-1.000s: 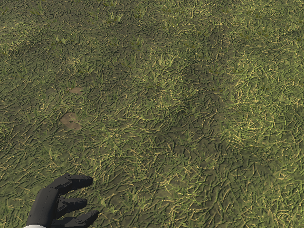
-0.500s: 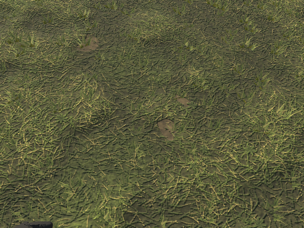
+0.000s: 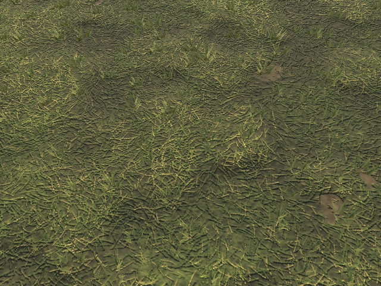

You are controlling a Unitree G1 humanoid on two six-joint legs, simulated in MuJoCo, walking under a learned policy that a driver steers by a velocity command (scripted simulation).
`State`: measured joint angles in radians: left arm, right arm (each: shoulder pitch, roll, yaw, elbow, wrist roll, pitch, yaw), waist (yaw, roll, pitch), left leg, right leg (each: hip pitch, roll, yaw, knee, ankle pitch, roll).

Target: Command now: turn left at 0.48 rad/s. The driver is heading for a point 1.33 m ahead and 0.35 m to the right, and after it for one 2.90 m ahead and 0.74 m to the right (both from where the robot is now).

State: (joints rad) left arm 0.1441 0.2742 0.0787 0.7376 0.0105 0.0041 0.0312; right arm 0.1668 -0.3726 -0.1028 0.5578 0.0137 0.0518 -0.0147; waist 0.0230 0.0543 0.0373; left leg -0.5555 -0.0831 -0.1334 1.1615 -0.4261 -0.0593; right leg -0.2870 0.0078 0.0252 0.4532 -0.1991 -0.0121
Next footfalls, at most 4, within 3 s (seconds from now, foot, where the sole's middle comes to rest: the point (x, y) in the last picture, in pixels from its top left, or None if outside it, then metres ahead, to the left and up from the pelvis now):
0.22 left None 0.02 0.15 -0.78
2.06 left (187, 260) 0.55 0.10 -0.78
2.54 right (222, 162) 0.97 -0.04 -0.78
2.92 left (221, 108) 1.28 -0.04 -0.78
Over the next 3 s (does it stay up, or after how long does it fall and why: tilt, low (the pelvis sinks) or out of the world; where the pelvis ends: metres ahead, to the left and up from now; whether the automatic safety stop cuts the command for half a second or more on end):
stays up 1.07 -0.02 -0.02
